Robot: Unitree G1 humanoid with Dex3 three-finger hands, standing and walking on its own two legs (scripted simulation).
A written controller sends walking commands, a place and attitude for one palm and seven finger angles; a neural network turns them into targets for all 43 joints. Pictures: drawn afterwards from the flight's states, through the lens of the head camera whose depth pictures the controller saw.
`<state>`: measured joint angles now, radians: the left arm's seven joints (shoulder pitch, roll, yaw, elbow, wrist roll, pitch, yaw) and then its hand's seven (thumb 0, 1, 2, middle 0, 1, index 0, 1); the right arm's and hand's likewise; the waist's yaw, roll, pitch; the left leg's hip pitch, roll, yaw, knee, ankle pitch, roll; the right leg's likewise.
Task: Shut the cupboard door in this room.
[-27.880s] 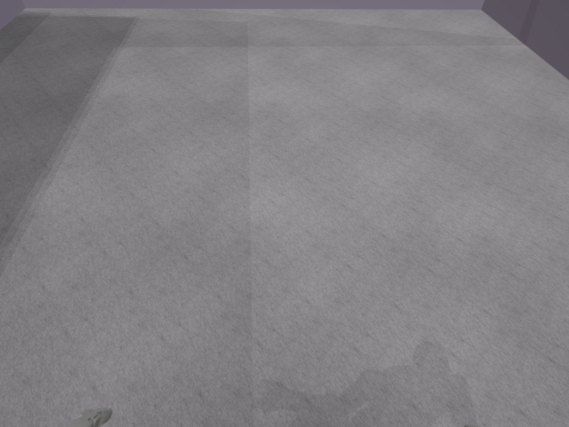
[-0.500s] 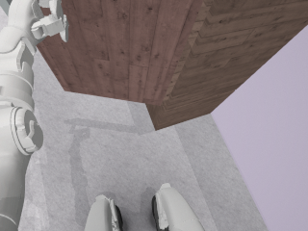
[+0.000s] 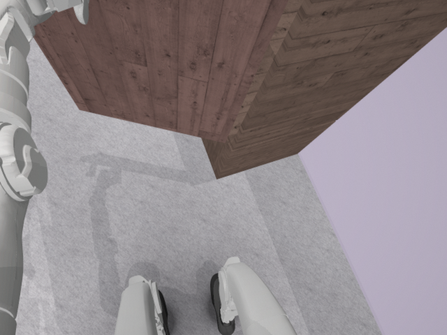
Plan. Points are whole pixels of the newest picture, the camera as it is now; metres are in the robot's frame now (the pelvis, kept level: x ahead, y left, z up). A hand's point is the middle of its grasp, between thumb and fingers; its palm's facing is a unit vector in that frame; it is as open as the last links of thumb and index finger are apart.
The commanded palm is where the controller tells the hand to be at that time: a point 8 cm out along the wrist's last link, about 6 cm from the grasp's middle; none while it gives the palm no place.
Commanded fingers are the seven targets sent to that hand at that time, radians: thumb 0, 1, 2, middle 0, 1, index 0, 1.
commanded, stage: pull the fist back off the door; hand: left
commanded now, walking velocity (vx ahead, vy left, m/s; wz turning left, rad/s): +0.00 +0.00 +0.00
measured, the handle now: out of the picture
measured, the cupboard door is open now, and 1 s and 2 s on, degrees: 60 57 57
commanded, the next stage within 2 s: draw the hand back to the body in 0.84 s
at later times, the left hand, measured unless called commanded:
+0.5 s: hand (98, 1) +0.59 +0.08 +0.12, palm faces +0.07 -1.00 -0.03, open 3.1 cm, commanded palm +0.54 +0.13 +0.12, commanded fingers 0.00 0.90 0.90 -1.30 -1.50 -1.30 -1.50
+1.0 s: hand (101, 40) +0.52 +0.08 +0.12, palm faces +0.05 -1.00 -0.04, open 3.1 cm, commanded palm +0.48 +0.14 +0.12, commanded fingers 0.00 0.90 0.90 -1.30 -1.50 -1.30 -1.50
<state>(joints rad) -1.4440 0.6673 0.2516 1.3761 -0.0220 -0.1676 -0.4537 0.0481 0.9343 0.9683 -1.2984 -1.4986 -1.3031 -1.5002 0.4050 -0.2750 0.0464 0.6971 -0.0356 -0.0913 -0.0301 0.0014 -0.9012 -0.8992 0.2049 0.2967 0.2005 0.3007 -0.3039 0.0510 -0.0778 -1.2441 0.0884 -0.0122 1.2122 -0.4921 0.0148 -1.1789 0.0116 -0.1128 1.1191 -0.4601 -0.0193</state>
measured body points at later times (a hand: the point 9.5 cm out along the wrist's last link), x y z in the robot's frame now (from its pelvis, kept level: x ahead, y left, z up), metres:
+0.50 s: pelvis +0.02 -0.01 +0.03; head +0.17 -0.01 +0.45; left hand +0.58 +0.14 +0.12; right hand -0.05 -0.25 -0.08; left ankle +0.02 +0.11 -0.63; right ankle +0.03 -0.12 -0.63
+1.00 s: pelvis +0.01 -0.01 +0.04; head +0.13 -0.01 +0.47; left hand +0.51 +0.14 +0.12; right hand +0.06 -0.28 -0.09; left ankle +0.02 +0.11 -0.63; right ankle +0.03 -0.12 -0.63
